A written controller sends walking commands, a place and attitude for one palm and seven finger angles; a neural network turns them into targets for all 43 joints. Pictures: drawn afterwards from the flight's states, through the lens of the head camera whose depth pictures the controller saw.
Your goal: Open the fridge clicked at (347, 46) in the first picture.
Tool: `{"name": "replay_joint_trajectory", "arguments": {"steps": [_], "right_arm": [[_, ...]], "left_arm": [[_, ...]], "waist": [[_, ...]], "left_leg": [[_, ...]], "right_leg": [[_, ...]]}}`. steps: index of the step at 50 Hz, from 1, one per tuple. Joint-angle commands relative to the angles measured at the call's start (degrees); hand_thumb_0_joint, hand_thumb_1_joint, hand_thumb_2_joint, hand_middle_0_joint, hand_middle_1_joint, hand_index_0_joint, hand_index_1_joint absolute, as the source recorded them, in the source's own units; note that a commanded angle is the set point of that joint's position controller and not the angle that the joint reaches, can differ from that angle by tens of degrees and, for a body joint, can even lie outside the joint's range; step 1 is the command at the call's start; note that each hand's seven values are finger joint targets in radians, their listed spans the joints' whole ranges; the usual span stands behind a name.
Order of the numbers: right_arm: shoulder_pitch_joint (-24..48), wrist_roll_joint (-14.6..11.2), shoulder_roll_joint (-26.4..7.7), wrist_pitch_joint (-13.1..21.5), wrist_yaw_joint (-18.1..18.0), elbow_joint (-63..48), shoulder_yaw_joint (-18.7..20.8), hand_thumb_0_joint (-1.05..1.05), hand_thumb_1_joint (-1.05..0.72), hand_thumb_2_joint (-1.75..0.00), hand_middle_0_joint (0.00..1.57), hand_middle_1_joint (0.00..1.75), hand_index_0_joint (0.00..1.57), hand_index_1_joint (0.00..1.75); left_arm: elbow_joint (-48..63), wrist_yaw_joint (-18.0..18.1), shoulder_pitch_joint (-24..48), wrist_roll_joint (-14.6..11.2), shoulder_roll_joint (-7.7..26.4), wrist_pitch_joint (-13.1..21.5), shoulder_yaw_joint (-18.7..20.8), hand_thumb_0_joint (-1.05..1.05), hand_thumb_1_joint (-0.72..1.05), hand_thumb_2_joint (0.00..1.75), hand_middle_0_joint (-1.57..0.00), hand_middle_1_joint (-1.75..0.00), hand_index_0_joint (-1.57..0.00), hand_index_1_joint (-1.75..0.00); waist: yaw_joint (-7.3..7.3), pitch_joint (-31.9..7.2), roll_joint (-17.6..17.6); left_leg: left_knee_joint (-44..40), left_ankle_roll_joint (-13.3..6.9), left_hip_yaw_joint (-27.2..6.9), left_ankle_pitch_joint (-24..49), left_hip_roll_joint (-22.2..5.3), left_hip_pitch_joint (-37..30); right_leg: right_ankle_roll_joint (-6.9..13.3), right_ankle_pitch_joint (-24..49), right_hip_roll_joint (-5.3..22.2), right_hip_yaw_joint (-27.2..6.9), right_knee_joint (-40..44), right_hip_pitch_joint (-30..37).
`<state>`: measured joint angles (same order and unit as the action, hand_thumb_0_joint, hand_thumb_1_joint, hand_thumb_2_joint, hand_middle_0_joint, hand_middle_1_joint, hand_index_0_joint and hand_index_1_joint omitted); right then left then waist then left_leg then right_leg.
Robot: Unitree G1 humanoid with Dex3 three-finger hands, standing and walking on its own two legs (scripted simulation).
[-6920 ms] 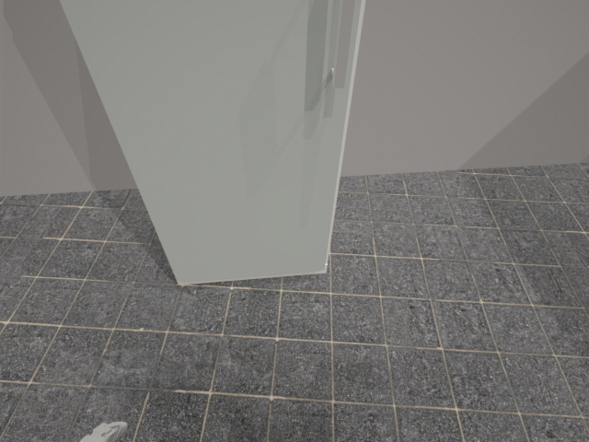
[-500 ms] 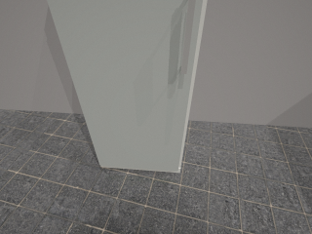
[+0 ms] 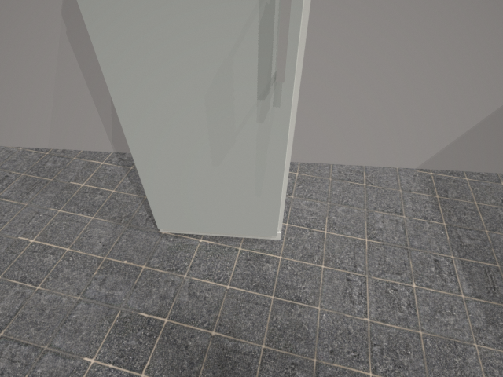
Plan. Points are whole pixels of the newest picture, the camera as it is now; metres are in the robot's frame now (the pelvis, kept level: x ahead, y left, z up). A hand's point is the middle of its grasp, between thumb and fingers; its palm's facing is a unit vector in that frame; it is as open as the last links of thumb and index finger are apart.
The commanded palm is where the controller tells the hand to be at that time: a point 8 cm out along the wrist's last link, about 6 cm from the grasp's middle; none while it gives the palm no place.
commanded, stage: look again from close up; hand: right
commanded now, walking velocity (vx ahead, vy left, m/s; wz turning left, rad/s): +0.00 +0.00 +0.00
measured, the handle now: (284, 19) +0.83 -0.03 +0.24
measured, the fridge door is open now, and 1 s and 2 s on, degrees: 0 0 0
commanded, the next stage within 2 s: shuffle to correct the standing spot in 0.94 s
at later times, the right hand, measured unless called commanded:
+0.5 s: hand out of the picture -0.02 -0.17 -0.18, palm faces +0.08 +0.98 -0.16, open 7.4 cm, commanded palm none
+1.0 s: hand out of the picture -0.01 -0.16 -0.17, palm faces +0.01 +0.98 -0.17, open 7.4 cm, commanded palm none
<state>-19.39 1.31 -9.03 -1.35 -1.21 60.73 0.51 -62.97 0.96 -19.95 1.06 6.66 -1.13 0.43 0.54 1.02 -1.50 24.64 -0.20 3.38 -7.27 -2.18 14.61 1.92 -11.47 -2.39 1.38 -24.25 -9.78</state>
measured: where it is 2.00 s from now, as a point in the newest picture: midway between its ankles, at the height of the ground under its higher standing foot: outside the picture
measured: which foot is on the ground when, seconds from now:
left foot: down 0.00-0.38, up 0.40-0.50, down 0.52-1.00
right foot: down 0.00-1.00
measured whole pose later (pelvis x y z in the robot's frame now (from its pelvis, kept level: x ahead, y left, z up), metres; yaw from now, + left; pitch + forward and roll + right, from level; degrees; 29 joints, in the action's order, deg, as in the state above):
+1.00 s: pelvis +0.00 +0.00 +0.00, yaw +1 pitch -1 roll +0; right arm -18.1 0.9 -6.9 0.7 -2.4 62.5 -0.4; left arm -64.2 1.4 -16.8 0.6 7.6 0.2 0.3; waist -0.5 1.9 0.1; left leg 25.6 -0.4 0.6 -13.8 0.1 11.1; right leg 2.0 -11.0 -1.5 2.1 -24.7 -13.2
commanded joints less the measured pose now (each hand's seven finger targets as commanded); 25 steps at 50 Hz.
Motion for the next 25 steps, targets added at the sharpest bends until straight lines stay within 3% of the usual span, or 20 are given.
{"name": "replay_joint_trajectory", "arguments": {"steps": [1, 3, 10, 13, 15, 16, 17, 19, 20, 22, 23, 24, 25], "right_arm": [[-5.14, 0.26, -4.94, 0.77, -0.45, -0.65, 1.69, 0.0, -0.9, -0.9, 0.2, 0.3, 0.2, 0.3], [-5.7, 0.27, -4.3, 0.89, -0.6, -0.49, 1.75, 0.0, -0.9, -0.9, 0.2, 0.3, 0.2, 0.3], [-4.49, 0.07, -4.32, 0.99, -0.73, -1.17, 2.6, 0.0, -0.9, -0.9, 0.2, 0.3, 0.2, 0.3], [-1.32, -0.02, -4.88, 0.65, -0.77, -1.77, 3.15, 0.0, -0.9, -0.9, 0.2, 0.3, 0.2, 0.3], [-0.05, -0.04, -4.88, 0.56, -0.7, -1.93, 3.22, 0.0, -0.9, -0.9, 0.2, 0.3, 0.2, 0.3], [-0.3, -0.07, -4.29, 0.49, -0.56, -1.87, 3.15, 0.0, -0.9, -0.9, 0.2, 0.3, 0.2, 0.3], [-1.46, -0.08, -3.35, 0.45, -0.41, -1.62, 3.0, 0.0, -0.9, -0.9, 0.2, 0.3, 0.2, 0.3], [-6.02, 0.34, -0.91, -0.16, -0.11, 0.13, 2.82, 0.0, -0.9, -0.9, 0.2, 0.3, 0.2, 0.3], [-8.51, 0.57, -0.02, -0.33, -0.04, 1.0, 2.72, 0.0, -0.9, -0.9, 0.2, 0.3, 0.2, 0.3], [-10.0, 0.51, 0.86, -0.04, -0.12, 1.48, 2.25, 0.0, -0.9, -0.9, 0.2, 0.3, 0.2, 0.3], [-9.15, 0.33, 0.76, 0.61, -0.3, 1.29, 1.87, 0.0, -0.9, -0.9, 0.2, 0.3, 0.2, 0.3], [-8.23, 0.24, -0.17, 1.33, -0.47, 1.33, 1.63, 0.0, -0.9, -0.9, 0.2, 0.3, 0.2, 0.3], [-6.95, 0.0, -0.93, 2.07, -0.82, 1.2, 1.22, 0.0, -0.9, -0.9, 0.2, 0.3, 0.2, 0.3]], "left_arm": [[2.54, 0.66, -1.08, 0.05, 7.78, 0.56, 1.72, 0.0, 0.9, 0.9, -0.2, -0.3, -0.2, -0.3], [2.4, 0.65, -2.26, 0.16, 7.09, 0.17, 1.73, 0.0, 0.9, 0.9, -0.2, -0.3, -0.2, -0.3], [1.78, 0.73, -6.06, 0.28, 4.33, -0.34, 1.88, 0.0, 0.9, 0.9, -0.2, -0.3, -0.2, -0.3], [0.89, 0.78, -8.91, 0.34, 3.32, -0.49, 2.07, 0.0, 0.9, 0.9, -0.2, -0.3, -0.2, -0.3], [0.64, 0.74, -9.76, 0.32, 3.12, -0.26, 2.11, 0.0, 0.9, 0.9, -0.2, -0.3, -0.2, -0.3], [0.86, 0.78, -9.34, 0.48, 3.64, 0.04, 2.06, 0.0, 0.9, 0.9, -0.2, -0.3, -0.2, -0.3], [1.29, 0.95, -7.74, 0.64, 4.5, 0.44, 2.1, 0.0, 0.9, 0.9, -0.2, -0.3, -0.2, -0.3], [3.08, 1.3, -0.59, 0.49, 7.45, 0.73, 2.51, 0.0, 0.9, 0.9, -0.2, -0.3, -0.2, -0.3], [4.13, 1.4, 2.88, 0.19, 8.21, 0.87, 2.43, 0.0, 0.9, 0.9, -0.2, -0.3, -0.2, -0.3], [4.39, 1.35, 4.53, 0.13, 8.67, 0.81, 2.2, 0.0, 0.9, 0.9, -0.2, -0.3, -0.2, -0.3], [3.88, 1.31, 3.06, 0.11, 8.04, 0.86, 2.07, 0.0, 0.9, 0.9, -0.2, -0.3, -0.2, -0.3], [3.24, 1.26, 1.1, -0.03, 6.86, 0.92, 1.84, 0.0, 0.9, 0.9, -0.2, -0.3, -0.2, -0.3], [2.6, 1.25, -1.22, -0.42, 4.82, 0.88, 1.39, 0.0, 0.9, 0.9, -0.2, -0.3, -0.2, -0.3]], "waist": [[0.74, 8.0, 1.95], [0.27, 9.31, 0.22], [-1.92, 4.24, -2.43], [-3.6, 2.93, -3.37], [-3.84, 2.31, -1.04], [-3.31, 3.09, 1.98], [-2.04, 3.78, 6.48], [1.9, 4.7, 14.42], [3.47, 4.43, 14.15], [3.85, 4.74, 10.29], [3.02, 5.72, 7.35], [2.12, 6.31, 2.15], [0.35, 8.13, -2.6]], "left_leg": [[-4.14, 0.5, -5.18, -15.87, -2.52, -3.53], [-5.67, 0.18, -6.65, -19.02, -2.77, -0.42], [-10.07, -1.41, -10.1, -26.08, -5.17, 6.83], [-11.48, -2.03, -10.27, -28.34, -6.51, 12.55], [-9.06, -1.67, -8.56, -26.81, -5.47, 12.59], [-5.99, -1.17, -7.17, -25.41, -3.87, 11.41], [-1.31, -0.4, -4.6, -21.66, -1.59, 7.59], [15.86, 0.68, -0.2, -10.97, 2.03, -6.78], [19.89, 0.78, -0.47, -9.58, 1.8, -9.83], [15.79, 0.79, -0.74, -10.18, 1.34, -8.86], [7.53, 0.64, -1.87, -9.74, 0.5, -7.22], [-0.98, 0.18, -4.71, -9.25, -0.66, -5.0], [-5.19, -1.78, -10.79, -11.81, -4.21, -1.46]], "right_leg": [[1.18, -22.58, 7.72, -9.8, 12.08, -16.76], [1.04, -21.18, 6.69, -8.64, 9.75, -16.55], [0.47, -16.07, 3.34, -4.19, -0.66, -9.93], [0.29, -13.95, 2.53, -2.57, -5.78, -5.04], [0.55, -15.16, 3.36, -3.99, -3.53, -5.14], [0.93, -18.03, 4.78, -6.57, 0.69, -7.76], [1.42, -22.58, 7.21, -10.05, 6.56, -12.52], [3.63, -32.37, 13.58, -17.11, 17.29, -28.41], [4.32, -31.19, 14.34, -16.82, 18.62, -31.21], [4.42, -25.71, 12.92, -14.22, 15.93, -27.5], [3.85, -23.28, 11.56, -13.14, 12.52, -23.23], [2.57, -18.98, 9.12, -11.33, 8.23, -18.97], [0.96, -10.97, 6.41, -8.48, 3.38, -16.37]]}}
